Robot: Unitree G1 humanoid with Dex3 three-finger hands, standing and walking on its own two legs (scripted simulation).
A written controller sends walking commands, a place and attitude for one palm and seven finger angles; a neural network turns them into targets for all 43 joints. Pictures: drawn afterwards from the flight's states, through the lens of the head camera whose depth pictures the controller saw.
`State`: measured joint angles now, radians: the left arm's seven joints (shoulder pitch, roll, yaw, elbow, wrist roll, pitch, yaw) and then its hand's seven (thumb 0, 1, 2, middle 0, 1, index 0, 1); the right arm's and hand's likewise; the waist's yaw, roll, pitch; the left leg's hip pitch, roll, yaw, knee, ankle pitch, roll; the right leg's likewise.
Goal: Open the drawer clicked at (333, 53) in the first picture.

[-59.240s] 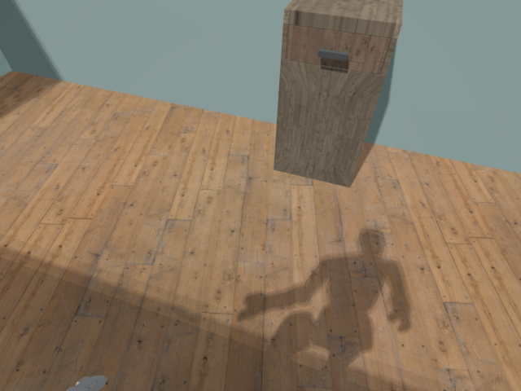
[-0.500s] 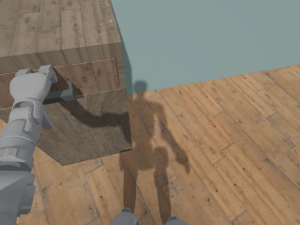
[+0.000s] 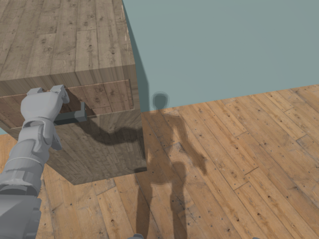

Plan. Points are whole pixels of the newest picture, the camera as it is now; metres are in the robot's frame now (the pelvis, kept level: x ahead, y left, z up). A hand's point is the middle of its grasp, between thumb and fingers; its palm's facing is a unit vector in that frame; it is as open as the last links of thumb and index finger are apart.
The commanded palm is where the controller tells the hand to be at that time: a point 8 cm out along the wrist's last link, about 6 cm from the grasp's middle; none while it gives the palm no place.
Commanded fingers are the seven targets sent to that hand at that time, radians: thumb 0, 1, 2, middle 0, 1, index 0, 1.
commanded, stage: re-aim the fingers above the handle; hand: left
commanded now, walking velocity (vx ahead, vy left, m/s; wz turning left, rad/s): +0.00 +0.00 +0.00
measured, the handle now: (66, 112) +0.46 +0.30 -0.01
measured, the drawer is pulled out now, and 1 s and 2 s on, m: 0.00 0.00 0.00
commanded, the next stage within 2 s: lower the fingers behind the handle in 1.86 s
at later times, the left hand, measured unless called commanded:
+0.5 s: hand (51, 114) +0.42 +0.30 +0.04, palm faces -0.05 -0.03 -1.00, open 13.5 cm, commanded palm +0.41 +0.30 +0.11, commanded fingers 0.00 -0.50 0.30 -0.30 -1.20 -0.30 -1.20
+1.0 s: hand (50, 114) +0.42 +0.30 +0.05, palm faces -0.04 -0.02 -1.00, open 13.5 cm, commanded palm +0.41 +0.31 +0.11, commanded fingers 0.00 -0.50 0.30 -0.30 -1.20 -0.30 -1.20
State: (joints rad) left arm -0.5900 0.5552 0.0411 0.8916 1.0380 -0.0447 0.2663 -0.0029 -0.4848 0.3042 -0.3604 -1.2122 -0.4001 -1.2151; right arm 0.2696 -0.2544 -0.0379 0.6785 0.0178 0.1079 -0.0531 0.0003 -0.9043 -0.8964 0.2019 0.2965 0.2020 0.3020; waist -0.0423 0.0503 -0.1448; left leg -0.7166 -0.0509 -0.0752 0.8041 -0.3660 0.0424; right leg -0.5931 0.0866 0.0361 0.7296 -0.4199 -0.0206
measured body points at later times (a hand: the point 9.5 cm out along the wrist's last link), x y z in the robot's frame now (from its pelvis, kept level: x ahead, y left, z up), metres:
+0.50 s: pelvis -0.01 +0.00 +0.00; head +0.05 +0.00 +0.45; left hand +0.41 +0.30 +0.10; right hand +0.04 -0.27 -0.13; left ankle +0.00 +0.09 -0.71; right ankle -0.05 -0.12 -0.71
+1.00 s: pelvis -0.02 +0.00 +0.00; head +0.05 +0.01 +0.44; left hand +0.41 +0.30 +0.10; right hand +0.02 -0.27 -0.13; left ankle +0.00 +0.09 -0.71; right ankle -0.05 -0.12 -0.71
